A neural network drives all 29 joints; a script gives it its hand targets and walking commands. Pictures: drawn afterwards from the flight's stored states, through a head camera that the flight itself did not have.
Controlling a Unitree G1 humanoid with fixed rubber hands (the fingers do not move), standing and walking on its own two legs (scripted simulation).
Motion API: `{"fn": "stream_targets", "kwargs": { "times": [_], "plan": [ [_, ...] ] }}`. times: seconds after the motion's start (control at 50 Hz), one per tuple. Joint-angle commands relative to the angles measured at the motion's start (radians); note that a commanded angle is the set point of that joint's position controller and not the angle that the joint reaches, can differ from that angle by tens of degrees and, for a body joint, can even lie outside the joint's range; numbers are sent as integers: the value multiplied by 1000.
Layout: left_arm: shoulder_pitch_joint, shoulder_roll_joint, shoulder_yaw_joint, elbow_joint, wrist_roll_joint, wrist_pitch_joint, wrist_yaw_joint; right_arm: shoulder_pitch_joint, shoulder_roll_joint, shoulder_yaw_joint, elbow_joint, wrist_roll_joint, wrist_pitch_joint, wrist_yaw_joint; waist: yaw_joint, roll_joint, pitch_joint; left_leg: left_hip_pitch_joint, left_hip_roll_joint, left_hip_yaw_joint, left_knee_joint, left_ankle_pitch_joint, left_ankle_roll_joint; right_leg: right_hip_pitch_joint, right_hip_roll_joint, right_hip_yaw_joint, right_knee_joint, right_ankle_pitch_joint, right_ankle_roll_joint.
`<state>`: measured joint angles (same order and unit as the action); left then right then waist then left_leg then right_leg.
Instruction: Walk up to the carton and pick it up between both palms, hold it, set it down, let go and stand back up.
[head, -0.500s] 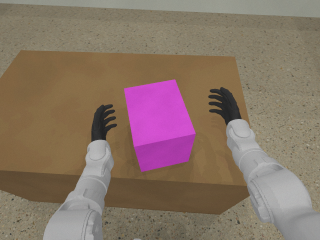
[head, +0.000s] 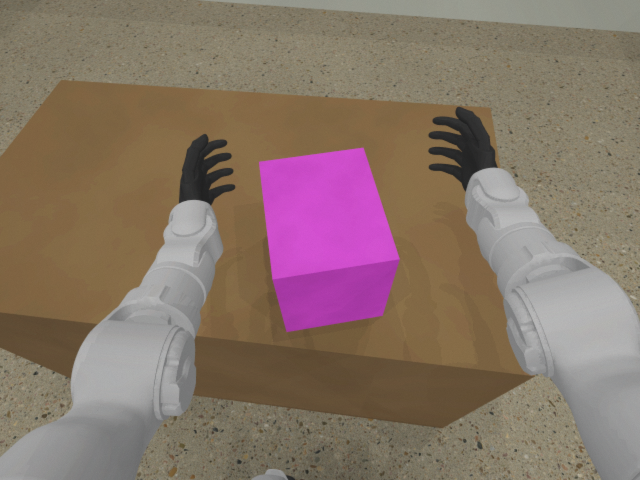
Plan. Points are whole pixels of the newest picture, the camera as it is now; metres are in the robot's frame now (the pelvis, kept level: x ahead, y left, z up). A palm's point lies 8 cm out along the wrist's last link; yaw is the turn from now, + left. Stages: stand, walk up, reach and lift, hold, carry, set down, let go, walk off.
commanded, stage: reach and lift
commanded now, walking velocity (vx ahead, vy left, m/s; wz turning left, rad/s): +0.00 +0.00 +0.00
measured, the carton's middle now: (323, 242) +0.46 +0.08 -0.07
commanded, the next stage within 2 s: none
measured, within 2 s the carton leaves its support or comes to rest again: neither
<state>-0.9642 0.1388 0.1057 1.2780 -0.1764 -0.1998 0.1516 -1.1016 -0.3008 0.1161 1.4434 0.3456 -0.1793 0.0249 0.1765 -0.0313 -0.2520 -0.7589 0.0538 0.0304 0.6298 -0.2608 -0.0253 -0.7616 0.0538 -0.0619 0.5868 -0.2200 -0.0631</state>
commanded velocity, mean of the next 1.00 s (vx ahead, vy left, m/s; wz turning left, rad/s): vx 0.00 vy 0.00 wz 0.00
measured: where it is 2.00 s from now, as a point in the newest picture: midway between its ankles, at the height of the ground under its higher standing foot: outside the picture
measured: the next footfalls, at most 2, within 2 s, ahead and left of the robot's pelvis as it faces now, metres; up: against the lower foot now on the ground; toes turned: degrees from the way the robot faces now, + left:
none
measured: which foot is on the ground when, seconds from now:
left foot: down 0.00-1.00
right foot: down 0.00-1.00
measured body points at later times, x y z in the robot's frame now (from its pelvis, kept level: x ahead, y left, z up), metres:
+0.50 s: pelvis +0.01 +0.01 -0.01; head +0.16 +0.02 +0.42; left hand +0.41 +0.23 -0.04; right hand +0.50 -0.08 -0.01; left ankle +0.00 +0.13 -0.72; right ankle +0.02 -0.08 -0.72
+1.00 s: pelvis +0.01 +0.04 -0.03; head +0.17 +0.02 +0.39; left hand +0.43 +0.22 -0.05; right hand +0.51 -0.05 -0.02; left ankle +0.00 +0.13 -0.71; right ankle +0.02 -0.08 -0.72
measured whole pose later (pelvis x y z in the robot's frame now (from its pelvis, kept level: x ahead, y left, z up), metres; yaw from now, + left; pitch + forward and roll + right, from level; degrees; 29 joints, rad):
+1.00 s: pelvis +0.01 +0.04 -0.03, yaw -3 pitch +33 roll -3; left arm -0.83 -0.06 0.38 1.21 0.12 -0.43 0.20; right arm -1.10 -0.18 -0.14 1.51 -0.02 -0.46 -0.04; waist 0.20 0.02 -0.26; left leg -1.05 0.06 0.07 0.83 -0.34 0.01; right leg -1.03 0.05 -0.02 0.71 -0.26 -0.02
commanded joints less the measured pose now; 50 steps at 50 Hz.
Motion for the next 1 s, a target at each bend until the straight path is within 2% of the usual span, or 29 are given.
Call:
{"fn": "stream_targets", "kwargs": {
  "times": [0.0,0.14,0.22,0.28,0.3,0.32,0.34,0.4,0.42,0.46,0.5,0.54,0.58,0.62,0.66,0.68,0.74,0.76,0.84,0.86,0.88,0.9,0.96,0.98],
  "plan": [
    [-472,132,-12,-127,-12,-32,-7,-470,-115,-30,-142,-12,-20,0,5,-71,-601,29,-24,55,-61,289,-23,581,-50,94,-7,302,71],
    [-425,118,26,-72,43,-67,-27,-422,-93,-59,-95,-61,-48,-8,1,-62,-622,17,-25,57,-87,350,-29,614,-60,91,-15,393,72],
    [-345,90,77,-46,103,-119,-42,-352,-62,-90,-58,-108,-106,-12,-5,-53,-598,25,-29,54,-91,397,-31,578,-59,83,-24,402,70],
    [-336,78,104,-69,133,-170,-47,-340,-47,-136,-85,-158,-158,-13,-10,-35,-627,31,-33,59,-83,432,-37,544,-54,73,-22,399,68],
    [-286,60,106,22,156,-173,-48,-355,4,-110,-53,-173,-154,-20,-10,-58,-542,-25,-43,69,-77,365,-22,581,-64,90,-4,364,78],
    [-289,68,125,-6,159,-199,-48,-344,13,-141,-73,-192,-162,-23,-6,-56,-560,-64,-45,72,-85,323,-17,594,-73,93,8,334,84],
    [-294,79,137,-20,150,-225,-45,-351,19,-150,-113,-204,-181,-27,-7,-77,-604,-90,-48,75,-81,326,-10,620,-75,96,23,365,94],
    [-326,52,126,-46,151,-281,-34,-358,26,-212,-129,-266,-228,-38,-29,-39,-687,-72,-45,76,-51,349,-33,546,-61,76,46,355,89],
    [-341,43,136,-66,153,-303,-26,-357,46,-225,-144,-288,-243,-41,-26,-39,-725,-70,-46,82,-33,353,-35,515,-53,69,55,338,85],
    [-358,31,140,-96,162,-328,-9,-371,38,-257,-150,-318,-267,-48,-43,-14,-817,-24,-41,79,20,421,-49,462,-34,58,79,377,76],
    [-338,15,152,-113,172,-348,6,-371,37,-271,-162,-344,-293,-53,-33,4,-905,10,-39,78,66,482,-61,416,-17,42,107,407,72],
    [-298,-18,167,-101,195,-349,18,-365,34,-262,-131,-346,-313,-55,-17,15,-925,81,-35,71,120,579,-72,336,5,24,121,430,63],
    [-253,-46,179,-97,221,-347,27,-358,30,-263,-119,-357,-337,-59,-17,6,-963,91,-35,71,164,649,-78,321,21,20,140,490,63],
    [-235,-51,213,-91,253,-335,35,-369,29,-257,-79,-358,-349,-65,-7,-11,-937,65,-36,72,190,661,-70,321,28,21,162,512,62],
    [-188,-53,242,-68,267,-321,37,-377,36,-242,-81,-354,-356,-75,3,-67,-895,10,-40,75,190,638,-51,382,25,30,181,561,75],
    [-188,-65,244,-84,266,-319,35,-379,42,-241,-94,-354,-359,-77,-4,-75,-905,-14,-42,75,181,617,-47,397,20,37,190,571,80],
    [-176,-98,253,-74,281,-296,35,-375,41,-236,-45,-354,-347,-78,-12,-94,-846,16,-37,76,175,599,-42,374,29,33,188,538,80],
    [-183,-83,265,-89,279,-297,35,-391,48,-230,-72,-349,-346,-76,8,-106,-853,9,-40,80,181,588,-38,373,28,36,185,522,77],
    [-182,-110,273,-167,298,-285,42,-373,76,-224,-68,-350,-335,-74,7,-104,-838,37,-36,78,193,639,-41,367,37,35,193,553,72],
    [-192,-125,270,-183,300,-282,41,-376,87,-228,-49,-357,-331,-72,2,-102,-821,47,-34,78,196,640,-40,337,39,32,187,528,66],
    [-215,-121,270,-200,296,-282,45,-401,89,-238,-71,-358,-330,-67,18,-88,-840,72,-30,78,204,636,-44,298,43,27,183,479,59],
    [-202,-138,263,-211,307,-277,51,-376,99,-243,-57,-362,-326,-65,15,-65,-829,95,-29,74,210,641,-51,273,47,26,175,446,48],
    [-207,-160,264,-216,309,-261,55,-398,115,-262,-72,-382,-306,-56,20,-73,-801,104,-31,80,209,591,-45,246,49,26,159,371,39],
    [-220,-165,261,-230,307,-260,54,-389,137,-271,-64,-393,-298,-59,6,-84,-794,93,-34,79,208,569,-41,246,46,26,160,364,42]
  ]
}}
